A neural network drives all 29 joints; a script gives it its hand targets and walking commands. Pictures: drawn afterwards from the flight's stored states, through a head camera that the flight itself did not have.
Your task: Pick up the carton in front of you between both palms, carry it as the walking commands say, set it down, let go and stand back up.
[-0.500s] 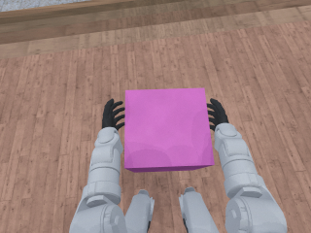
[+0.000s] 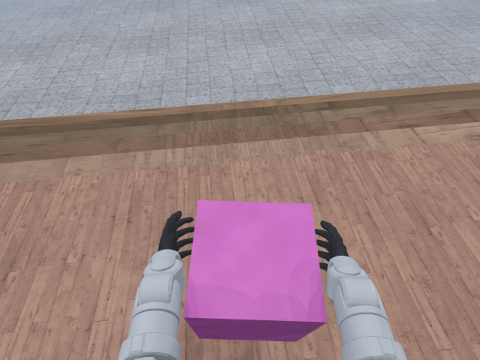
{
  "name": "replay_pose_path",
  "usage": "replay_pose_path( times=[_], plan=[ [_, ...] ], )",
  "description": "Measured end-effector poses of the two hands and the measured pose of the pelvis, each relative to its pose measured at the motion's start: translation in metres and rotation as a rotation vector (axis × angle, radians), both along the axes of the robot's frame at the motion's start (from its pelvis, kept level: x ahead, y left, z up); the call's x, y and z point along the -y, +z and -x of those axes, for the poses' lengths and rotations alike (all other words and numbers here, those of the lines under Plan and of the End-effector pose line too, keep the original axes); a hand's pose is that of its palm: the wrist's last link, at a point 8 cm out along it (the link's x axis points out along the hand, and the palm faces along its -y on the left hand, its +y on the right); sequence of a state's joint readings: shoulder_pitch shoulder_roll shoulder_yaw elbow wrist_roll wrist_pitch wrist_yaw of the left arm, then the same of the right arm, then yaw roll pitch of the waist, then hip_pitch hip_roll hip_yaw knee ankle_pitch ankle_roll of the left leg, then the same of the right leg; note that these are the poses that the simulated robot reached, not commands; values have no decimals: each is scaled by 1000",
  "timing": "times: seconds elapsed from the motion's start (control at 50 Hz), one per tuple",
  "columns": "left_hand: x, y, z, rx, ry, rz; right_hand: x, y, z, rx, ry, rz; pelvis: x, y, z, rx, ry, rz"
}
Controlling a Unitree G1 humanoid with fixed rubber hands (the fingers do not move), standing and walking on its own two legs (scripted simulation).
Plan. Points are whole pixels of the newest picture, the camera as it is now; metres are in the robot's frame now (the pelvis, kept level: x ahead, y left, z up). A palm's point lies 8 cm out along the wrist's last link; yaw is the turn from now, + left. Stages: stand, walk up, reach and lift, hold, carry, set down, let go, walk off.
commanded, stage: reach and lift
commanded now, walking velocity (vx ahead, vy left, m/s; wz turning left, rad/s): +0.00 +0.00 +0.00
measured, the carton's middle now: (250, 276) +0.30 +0.00 -0.09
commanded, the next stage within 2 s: hold in 1.12 s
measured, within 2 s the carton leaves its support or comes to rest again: neither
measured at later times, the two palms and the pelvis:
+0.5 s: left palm (164, 249) +0.29 +0.15 +0.05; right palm (345, 257) +0.28 -0.15 +0.03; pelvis -0.02 -0.01 +0.01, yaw +0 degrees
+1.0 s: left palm (162, 245) +0.29 +0.15 +0.05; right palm (345, 252) +0.28 -0.15 +0.04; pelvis +0.00 +0.00 +0.02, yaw +0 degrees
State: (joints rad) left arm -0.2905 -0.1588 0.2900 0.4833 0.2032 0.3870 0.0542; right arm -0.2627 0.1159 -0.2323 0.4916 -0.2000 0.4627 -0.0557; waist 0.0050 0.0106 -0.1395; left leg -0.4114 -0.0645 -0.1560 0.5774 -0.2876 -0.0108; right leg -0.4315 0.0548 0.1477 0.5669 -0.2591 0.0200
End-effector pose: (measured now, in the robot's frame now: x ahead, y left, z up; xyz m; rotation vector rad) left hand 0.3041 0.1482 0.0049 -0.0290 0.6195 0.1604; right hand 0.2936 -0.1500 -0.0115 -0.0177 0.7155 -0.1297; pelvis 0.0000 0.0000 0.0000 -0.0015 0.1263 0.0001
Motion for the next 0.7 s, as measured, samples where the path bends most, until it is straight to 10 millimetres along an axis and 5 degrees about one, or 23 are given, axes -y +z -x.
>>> replay_pose_path(
  times=[0.18, 0.42, 0.7],
  plan=[
    [-2, 33, 11, -7, -30, -33, -3, 34, 14, -1, 2, 17, 0, 11, 0, 136, 2, 1],
    [1, 38, 16, -18, -17, -32, 1, 42, 15, -5, 0, 18, 4, 9, 17, 182, 2, 0],
    [1, 44, 11, -26, -22, -47, 1, 48, 9, -6, 14, 30, 6, 13, 7, 188, 7, 0]
  ],
)
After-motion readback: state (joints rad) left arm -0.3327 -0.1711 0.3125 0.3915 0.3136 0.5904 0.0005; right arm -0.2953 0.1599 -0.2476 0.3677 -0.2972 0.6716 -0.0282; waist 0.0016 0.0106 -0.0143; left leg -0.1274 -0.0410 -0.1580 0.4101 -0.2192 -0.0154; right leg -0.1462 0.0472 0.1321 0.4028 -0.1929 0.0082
